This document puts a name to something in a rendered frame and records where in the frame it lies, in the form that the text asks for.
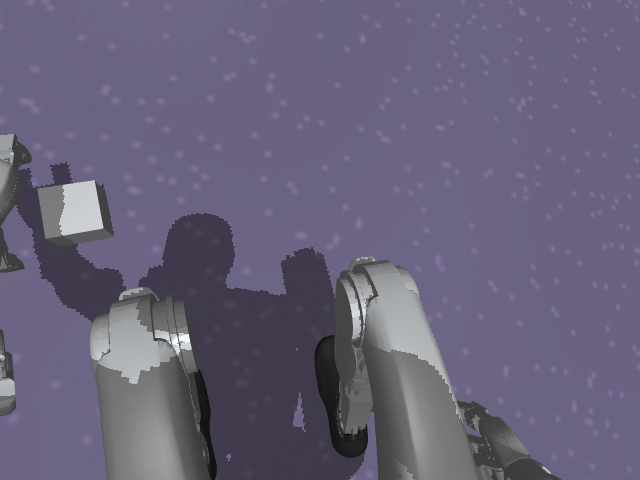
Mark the left robot foot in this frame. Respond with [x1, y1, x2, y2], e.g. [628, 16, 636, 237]
[194, 370, 217, 480]

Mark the small box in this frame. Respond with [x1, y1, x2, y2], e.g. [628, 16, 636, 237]
[37, 180, 114, 247]

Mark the left robot hand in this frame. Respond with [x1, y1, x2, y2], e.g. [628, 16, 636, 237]
[0, 134, 32, 273]

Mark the right robot foot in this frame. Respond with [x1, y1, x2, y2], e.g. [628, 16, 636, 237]
[315, 335, 368, 458]

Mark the right robot arm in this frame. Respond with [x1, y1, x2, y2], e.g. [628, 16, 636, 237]
[504, 459, 561, 480]

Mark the left robot arm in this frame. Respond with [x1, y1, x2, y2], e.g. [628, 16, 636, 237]
[0, 227, 16, 417]

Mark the right robot hand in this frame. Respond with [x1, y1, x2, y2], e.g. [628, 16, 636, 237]
[457, 401, 532, 480]

